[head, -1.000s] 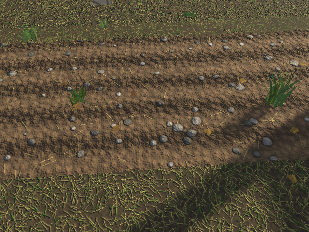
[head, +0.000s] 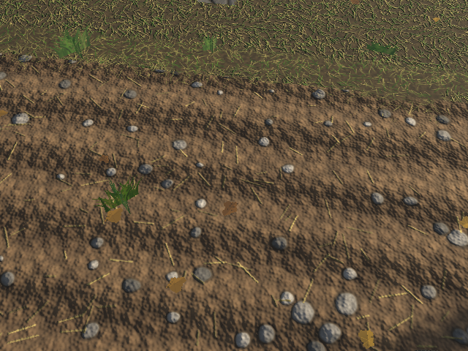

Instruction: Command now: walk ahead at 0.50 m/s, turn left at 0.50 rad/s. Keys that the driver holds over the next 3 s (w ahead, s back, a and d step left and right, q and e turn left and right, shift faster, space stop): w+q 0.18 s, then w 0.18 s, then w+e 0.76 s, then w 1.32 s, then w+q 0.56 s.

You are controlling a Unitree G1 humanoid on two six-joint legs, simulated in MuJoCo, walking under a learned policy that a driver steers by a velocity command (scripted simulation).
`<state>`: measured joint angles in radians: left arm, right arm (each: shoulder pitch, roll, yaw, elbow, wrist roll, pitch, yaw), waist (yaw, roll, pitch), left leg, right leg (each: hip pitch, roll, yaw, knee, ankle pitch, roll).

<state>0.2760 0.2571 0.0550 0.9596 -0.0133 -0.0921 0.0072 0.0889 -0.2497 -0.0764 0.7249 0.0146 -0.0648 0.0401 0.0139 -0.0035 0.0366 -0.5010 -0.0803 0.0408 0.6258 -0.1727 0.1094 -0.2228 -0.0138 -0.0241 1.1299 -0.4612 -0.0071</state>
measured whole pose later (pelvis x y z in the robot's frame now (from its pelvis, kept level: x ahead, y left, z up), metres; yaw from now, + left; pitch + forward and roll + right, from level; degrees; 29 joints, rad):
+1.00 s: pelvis +0.54 +0.02 +0.02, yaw -6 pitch +2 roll +1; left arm 0.39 0.29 0.06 0.76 -0.03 -0.04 0.01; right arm 0.08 -0.25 -0.05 0.65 0.00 -0.12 0.01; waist 0.06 -0.03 0.00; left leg -0.39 -0.03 -0.02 0.52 -0.17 0.02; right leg -0.31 0.06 0.14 1.02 -0.48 -0.02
